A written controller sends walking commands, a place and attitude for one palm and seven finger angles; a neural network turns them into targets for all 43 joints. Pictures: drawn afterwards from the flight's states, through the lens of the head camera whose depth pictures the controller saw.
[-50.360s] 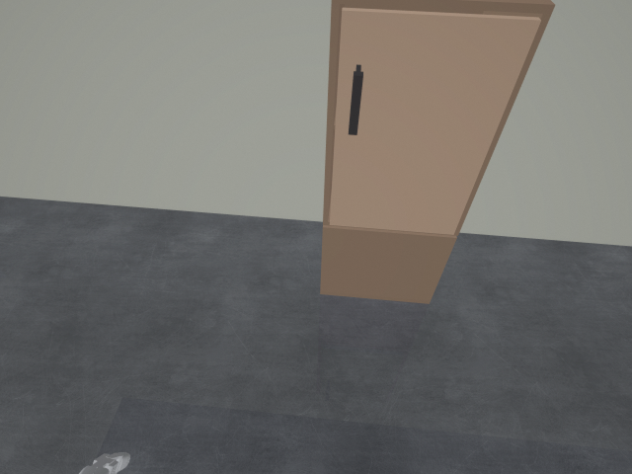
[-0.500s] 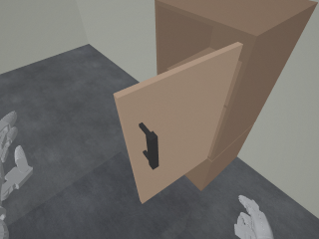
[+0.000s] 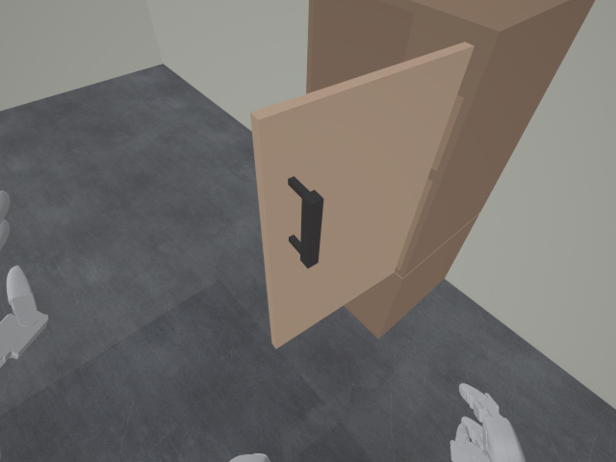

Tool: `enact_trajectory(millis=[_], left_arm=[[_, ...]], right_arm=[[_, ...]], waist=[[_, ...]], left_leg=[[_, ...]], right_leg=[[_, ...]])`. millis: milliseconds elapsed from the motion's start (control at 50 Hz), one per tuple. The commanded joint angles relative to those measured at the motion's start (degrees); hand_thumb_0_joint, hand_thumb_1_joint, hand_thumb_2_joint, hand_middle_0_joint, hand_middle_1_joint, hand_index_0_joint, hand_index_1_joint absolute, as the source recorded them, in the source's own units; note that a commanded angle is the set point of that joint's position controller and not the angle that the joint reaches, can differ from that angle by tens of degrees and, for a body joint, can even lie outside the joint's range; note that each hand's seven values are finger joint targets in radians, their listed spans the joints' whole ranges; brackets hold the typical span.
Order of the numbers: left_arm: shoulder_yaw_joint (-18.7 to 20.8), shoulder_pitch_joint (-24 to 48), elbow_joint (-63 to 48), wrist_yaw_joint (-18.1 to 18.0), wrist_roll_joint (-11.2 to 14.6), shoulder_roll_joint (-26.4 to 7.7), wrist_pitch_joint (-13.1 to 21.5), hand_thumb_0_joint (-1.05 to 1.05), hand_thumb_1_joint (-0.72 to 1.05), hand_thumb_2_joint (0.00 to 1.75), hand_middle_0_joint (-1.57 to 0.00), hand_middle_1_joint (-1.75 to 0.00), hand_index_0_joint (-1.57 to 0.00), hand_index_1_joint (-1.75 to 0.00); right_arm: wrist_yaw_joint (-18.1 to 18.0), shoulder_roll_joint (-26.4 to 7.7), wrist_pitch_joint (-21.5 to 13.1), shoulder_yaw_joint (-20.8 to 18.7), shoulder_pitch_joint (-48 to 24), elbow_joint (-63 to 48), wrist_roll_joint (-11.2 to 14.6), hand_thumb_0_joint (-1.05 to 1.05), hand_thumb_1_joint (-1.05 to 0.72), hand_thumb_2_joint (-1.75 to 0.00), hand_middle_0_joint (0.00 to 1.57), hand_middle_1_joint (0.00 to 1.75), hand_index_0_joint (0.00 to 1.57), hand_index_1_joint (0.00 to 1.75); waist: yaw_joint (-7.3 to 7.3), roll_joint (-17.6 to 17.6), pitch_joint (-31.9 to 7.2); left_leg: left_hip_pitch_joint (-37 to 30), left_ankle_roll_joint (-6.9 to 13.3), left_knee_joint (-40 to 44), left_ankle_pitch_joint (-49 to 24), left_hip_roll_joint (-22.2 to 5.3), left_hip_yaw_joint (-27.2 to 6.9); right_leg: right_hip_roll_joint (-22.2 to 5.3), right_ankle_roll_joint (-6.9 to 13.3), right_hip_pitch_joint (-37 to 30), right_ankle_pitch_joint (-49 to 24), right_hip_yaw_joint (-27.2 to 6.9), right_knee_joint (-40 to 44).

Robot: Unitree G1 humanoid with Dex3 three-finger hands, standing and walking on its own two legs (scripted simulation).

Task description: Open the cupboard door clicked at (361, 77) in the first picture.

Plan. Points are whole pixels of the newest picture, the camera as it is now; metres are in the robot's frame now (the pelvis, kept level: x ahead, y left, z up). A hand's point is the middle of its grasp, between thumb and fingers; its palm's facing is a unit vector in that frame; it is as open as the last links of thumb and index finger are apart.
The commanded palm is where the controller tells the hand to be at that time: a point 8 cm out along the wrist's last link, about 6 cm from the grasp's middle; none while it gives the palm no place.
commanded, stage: step back with the hand held close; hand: left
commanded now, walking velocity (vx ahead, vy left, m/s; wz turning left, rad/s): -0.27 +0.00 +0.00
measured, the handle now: (302, 223) +0.42 +0.04 +0.08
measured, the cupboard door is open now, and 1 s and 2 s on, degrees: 84 84 84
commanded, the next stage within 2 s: stop stepping back and stand still in 0.36 s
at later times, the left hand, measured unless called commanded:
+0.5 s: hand (37, 433) +0.11 +0.21 +0.17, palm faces +0.31 -0.83 -0.46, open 7.4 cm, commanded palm +0.04 +0.27 +0.19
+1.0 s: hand out of the picture +0.02 +0.20 +0.18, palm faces +0.39 -0.80 -0.46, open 7.4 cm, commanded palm -0.02 +0.25 +0.19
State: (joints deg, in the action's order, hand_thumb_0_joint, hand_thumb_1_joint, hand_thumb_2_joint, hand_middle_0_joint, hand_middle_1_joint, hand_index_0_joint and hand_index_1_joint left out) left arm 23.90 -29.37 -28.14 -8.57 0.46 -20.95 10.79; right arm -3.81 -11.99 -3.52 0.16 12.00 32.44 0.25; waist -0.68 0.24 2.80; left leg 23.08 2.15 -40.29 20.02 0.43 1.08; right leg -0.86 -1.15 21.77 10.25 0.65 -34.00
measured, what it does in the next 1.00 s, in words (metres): walks backwards: right foot, then left foot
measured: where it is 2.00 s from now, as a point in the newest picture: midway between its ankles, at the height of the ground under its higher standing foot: outside the picture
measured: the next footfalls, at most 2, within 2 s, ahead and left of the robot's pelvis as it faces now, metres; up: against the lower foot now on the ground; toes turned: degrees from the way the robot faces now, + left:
right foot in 0.42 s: -0.21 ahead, -0.11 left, +0.00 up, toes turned -3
left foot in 0.60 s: -0.02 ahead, +0.06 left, +0.00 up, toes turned -2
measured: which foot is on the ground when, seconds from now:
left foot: down 0.00-0.44, up 0.46-0.58, down 0.60-0.86, up 0.88-1.00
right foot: down 0.00-0.10, up 0.12-0.40, down 0.42-0.62, up 0.64-0.80, down 0.82-1.00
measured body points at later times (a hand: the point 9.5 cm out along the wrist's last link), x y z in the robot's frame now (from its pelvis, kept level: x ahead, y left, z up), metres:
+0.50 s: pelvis -0.12 -0.02 +0.00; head -0.07 -0.01 +0.45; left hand +0.09 +0.25 +0.20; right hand +0.06 -0.24 -0.09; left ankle +0.04 +0.09 -0.70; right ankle -0.25 -0.11 -0.72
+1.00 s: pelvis -0.18 -0.05 +0.02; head -0.20 -0.04 +0.47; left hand -0.01 +0.24 +0.21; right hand -0.06 -0.29 -0.07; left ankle -0.16 +0.08 -0.68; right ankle -0.15 -0.12 -0.72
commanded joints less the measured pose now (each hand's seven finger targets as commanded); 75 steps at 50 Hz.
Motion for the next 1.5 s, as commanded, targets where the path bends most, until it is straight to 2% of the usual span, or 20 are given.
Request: enact_trajectory(millis=[0, 60, 100, 180, 340, 420, 480, 560, 600, 620, 700, 780, 800, 840, 860, 940, 1120, 1160, 1300, 1480], left_arm=[[6.6, 6.3, -14.6, -2.3, 0.3, -13.5, 4.3, 0.00, 0.90, 0.90, -0.20, -0.30, -0.20, -0.30], [8.6, 3.5, -17.0, -2.9, 0.8, -14.2, 5.2, 0.00, 0.90, 0.90, -0.20, -0.30, -0.20, -0.30], [11.0, 3.1, -17.9, -2.9, -0.2, -13.9, 5.6, 0.00, 0.90, 0.90, -0.20, -0.30, -0.20, -0.30], [10.3, -0.2, -13.6, -2.9, 0.9, -13.0, 5.3, 0.00, 0.90, 0.90, -0.20, -0.30, -0.20, -0.30], [4.3, 2.5, -15.4, -1.6, 3.3, -10.3, 3.9, 0.00, 0.90, 0.90, -0.20, -0.30, -0.20, -0.30], [13.3, 4.0, -19.6, -1.8, 3.4, -21.9, 6.4, 0.00, 0.90, 0.90, -0.20, -0.30, -0.20, -0.30], [15.3, -4.1, -16.4, -1.2, 2.2, -20.3, 4.9, 0.00, 0.90, 0.90, -0.20, -0.30, -0.20, -0.30], [11.8, -5.3, -16.3, -0.9, 4.1, -15.9, 2.7, 0.00, 0.90, 0.90, -0.20, -0.30, -0.20, -0.30], [8.7, -1.9, -14.4, -0.9, 4.1, -14.1, 2.7, 0.00, 0.90, 0.90, -0.20, -0.30, -0.20, -0.30], [5.0, -1.8, -8.0, -0.4, 3.9, -11.0, 2.3, 0.00, 0.90, 0.90, -0.20, -0.30, -0.20, -0.30], [6.4, -0.1, -6.0, -1.5, 2.0, -13.0, 0.8, 0.00, 0.90, 0.90, -0.20, -0.30, -0.20, -0.30], [6.2, -1.5, -10.5, -1.1, 0.9, -13.1, 1.6, 0.00, 0.90, 0.90, -0.20, -0.30, -0.20, -0.30], [6.6, -1.3, -11.2, -1.0, 0.6, -14.0, 1.9, 0.00, 0.90, 0.90, -0.20, -0.30, -0.20, -0.30], [7.0, 1.0, -14.3, -0.9, 0.6, -15.4, 2.4, 0.00, 0.90, 0.90, -0.20, -0.30, -0.20, -0.30], [7.2, 3.4, -14.9, -1.1, 0.4, -15.4, 3.0, 0.00, 0.90, 0.90, -0.20, -0.30, -0.20, -0.30], [7.7, 6.0, -8.9, -2.0, -0.2, -14.6, 4.2, 0.00, 0.90, 0.90, -0.20, -0.30, -0.20, -0.30], [5.9, -0.3, -6.4, -1.6, 0.8, -11.8, 4.6, 0.00, 0.90, 0.90, -0.20, -0.30, -0.20, -0.30], [5.5, 0.5, -9.8, -1.2, 0.8, -11.6, 4.6, 0.00, 0.90, 0.90, -0.20, -0.30, -0.20, -0.30], [6.9, 1.4, -9.3, -1.3, 0.6, -12.1, 4.7, 0.00, 0.90, 0.90, -0.20, -0.30, -0.20, -0.30], [3.9, 5.3, -6.0, -1.0, 0.0, -10.0, 4.5, 0.00, 0.90, 0.90, -0.20, -0.30, -0.20, -0.30]], right_arm=[[-0.9, -6.8, -3.0, -2.5, -4.0, -6.9, -0.4, 0.00, -0.90, -0.90, 0.20, 0.30, 0.20, 0.30], [-1.7, -8.2, -3.3, -2.5, -4.9, -8.1, -0.3, 0.00, -0.90, -0.90, 0.20, 0.30, 0.20, 0.30], [-2.0, -8.8, -4.5, -3.1, -5.6, -9.2, -0.6, 0.00, -0.90, -0.90, 0.20, 0.30, 0.20, 0.30], [-0.5, -7.4, -6.6, -4.4, -5.5, -6.2, 0.0, 0.00, -0.90, -0.90, 0.20, 0.30, 0.20, 0.30], [0.9, -7.3, -7.5, -2.7, -5.8, -2.3, -1.0, 0.00, -0.90, -0.90, 0.20, 0.30, 0.20, 0.30], [0.6, -5.0, -5.3, -1.8, -9.6, -3.2, -0.3, 0.00, -0.90, -0.90, 0.20, 0.30, 0.20, 0.30], [-0.3, -5.0, -5.0, -1.2, -9.9, -7.1, 1.1, 0.00, -0.90, -0.90, 0.20, 0.30, 0.20, 0.30], [-1.1, -6.9, -3.9, -0.6, -7.6, -5.3, 0.6, 0.00, -0.90, -0.90, 0.20, 0.30, 0.20, 0.30], [0.0, -8.3, -5.0, -1.8, -3.6, -4.6, 0.7, 0.00, -0.90, -0.90, 0.20, 0.30, 0.20, 0.30], [0.2, -8.6, -6.2, -2.4, -2.8, -3.6, 1.2, 0.00, -0.90, -0.90, 0.20, 0.30, 0.20, 0.30], [-0.9, -7.0, -6.8, -1.7, -4.6, -4.0, -0.2, 0.00, -0.90, -0.90, 0.20, 0.30, 0.20, 0.30], [-1.3, -7.2, -6.0, -2.1, -6.0, -6.9, 0.0, 0.00, -0.90, -0.90, 0.20, 0.30, 0.20, 0.30], [-1.1, -6.8, -5.6, -2.2, -6.3, -7.4, -0.2, 0.00, -0.90, -0.90, 0.20, 0.30, 0.20, 0.30], [-0.9, -6.3, -5.1, -2.7, -5.9, -6.6, -0.5, 0.00, -0.90, -0.90, 0.20, 0.30, 0.20, 0.30], [-0.9, -6.2, -5.1, -2.6, -5.3, -4.8, -1.1, 0.00, -0.90, -0.90, 0.20, 0.30, 0.20, 0.30], [-1.8, -5.2, -5.7, -1.6, -4.2, -3.6, -0.9, 0.00, -0.90, -0.90, 0.20, 0.30, 0.20, 0.30], [-1.2, -8.2, -7.1, -3.2, -3.1, -4.2, 0.5, 0.00, -0.90, -0.90, 0.20, 0.30, 0.20, 0.30], [-0.9, -7.1, -6.9, -1.9, -4.0, -4.8, 0.2, 0.00, -0.90, -0.90, 0.20, 0.30, 0.20, 0.30], [-0.7, -7.0, -7.4, -1.8, -3.8, -5.4, -0.3, 0.00, -0.90, -0.90, 0.20, 0.30, 0.20, 0.30], [-0.6, -7.3, -7.6, -2.0, -3.1, -4.7, -0.4, 0.00, -0.90, -0.90, 0.20, 0.30, 0.20, 0.30]], waist=[[2.08, -8.5, -5.3], [1.84, 6.5, -5.9], [0.58, 22.9, -7.1], [0.46, 9.8, -7.7], [0.51, 13.4, -11.0], [-1.56, -7.7, -13.1], [-1.16, -13.6, -15.4], [2.34, 5.8, -15.9], [1.48, 11.6, -14.7], [1.83, 7.8, -8.3], [1.26, 7.6, -2.7], [0.80, 8.4, -3.1], [1.01, 4.3, -2.6], [0.61, -11.3, -1.9], [0.75, -10.4, -0.2], [1.48, -3.4, -3.2], [0.33, -0.7, -9.3], [0.50, 7.4, -8.1], [0.36, 3.4, -3.8], [0.86, 2.1, -3.1]], left_leg=[[-7.7, -1.3, -2.9, 4.7, 0.1, -1.3], [1.1, 1.1, 16.0, 12.1, -5.6, -10.2], [22.8, 7.0, 35.8, 29.8, -18.6, -25.0], [7.3, 6.5, 28.8, 11.9, -17.0, -16.5], [-9.2, 0.9, 29.4, -5.6, -11.5, -9.3], [-8.6, -3.9, -2.3, -0.4, -0.6, 0.7], [6.5, -2.4, -6.5, 2.2, 2.0, 1.8], [-19.4, 1.4, 10.8, -36.7, -0.8, 0.7], [-23.6, 6.2, 16.6, -50.1, -12.7, -12.6], [-18.2, 6.4, 21.5, -35.1, -14.5, -16.0], [-0.7, 5.3, 32.5, 4.8, -12.9, -15.3], [11.7, 1.3, 29.4, 17.0, -6.5, -6.6], [10.3, 0.0, 21.8, 14.7, -3.6, -3.9], [-1.0, -2.8, -7.2, 4.5, 2.1, -1.5], [-0.9, -3.0, -16.5, 3.5, 1.3, -2.4], [-3.0, -2.4, -6.5, 0.3, -1.7, -0.5], [-12.4, -0.1, 16.4, -22.4, -6.2, -3.9], [-7.4, -0.5, 20.4, -20.8, -6.3, -4.6], [0.9, 0.1, 23.6, 2.3, -5.0, -4.4], [-1.4, -0.5, 22.6, 4.3, -3.6, -3.8]], right_leg=[[-11.4, 5.8, 10.1, 21.5, -12.7, 19.0], [-3.0, 1.8, 2.0, 18.5, -4.9, 5.8], [5.9, -1.1, -17.5, 12.1, 0.4, -26.3], [5.2, -0.1, -4.4, 17.3, -2.8, -34.5], [5.7, 1.9, -11.2, 16.9, 2.5, 9.0], [-13.6, 6.1, -3.7, -16.5, -12.2, 19.8], [-12.5, -0.1, -22.2, -62.2, -5.5, 5.5], [-3.3, -1.2, -9.0, -37.8, 0.9, -3.8], [2.6, -2.0, -0.8, 17.8, -1.0, -14.1], [2.4, -1.4, 0.1, 26.0, -2.5, -15.8], [0.9, 0.1, -9.9, 17.4, 0.0, -7.0], [1.9, 1.3, -24.2, 12.2, 2.9, 5.7], [-1.1, 2.6, -20.0, 16.3, -1.3, 11.6], [-16.9, 9.3, 3.1, 35.9, -26.4, 29.6], [-18.7, 10.3, 7.5, 34.6, -27.1, 30.0], [-12.0, 7.6, -0.9, 17.8, -12.7, 22.4], [-1.8, 0.8, -16.3, -13.1, -5.7, 10.5], [-0.8, 0.8, -17.8, -10.6, -2.6, 7.8], [-0.5, 0.5, -17.6, 3.5, -4.3, 12.2], [-0.7, 0.7, -13.2, 10.2, -5.1, 16.9]])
